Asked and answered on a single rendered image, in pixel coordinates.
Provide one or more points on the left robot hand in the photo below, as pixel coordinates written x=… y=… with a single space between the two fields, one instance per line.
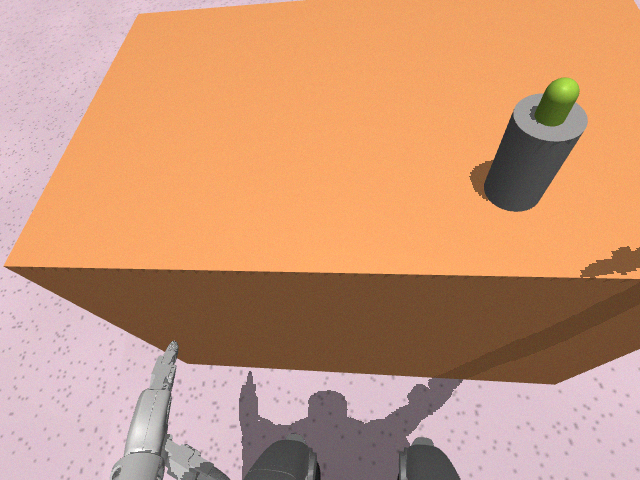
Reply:
x=149 y=425

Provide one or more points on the left robot arm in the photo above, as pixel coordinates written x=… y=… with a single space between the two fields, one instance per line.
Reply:
x=139 y=466

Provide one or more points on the bottle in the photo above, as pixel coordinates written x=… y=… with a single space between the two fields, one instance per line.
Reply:
x=541 y=133

